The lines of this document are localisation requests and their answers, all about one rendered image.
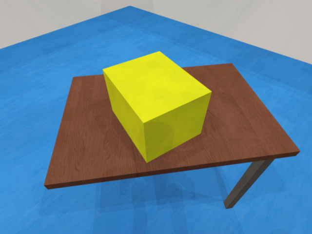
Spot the table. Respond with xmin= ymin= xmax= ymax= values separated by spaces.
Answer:
xmin=44 ymin=63 xmax=300 ymax=209

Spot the carton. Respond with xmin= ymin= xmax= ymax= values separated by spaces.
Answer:
xmin=103 ymin=51 xmax=212 ymax=163

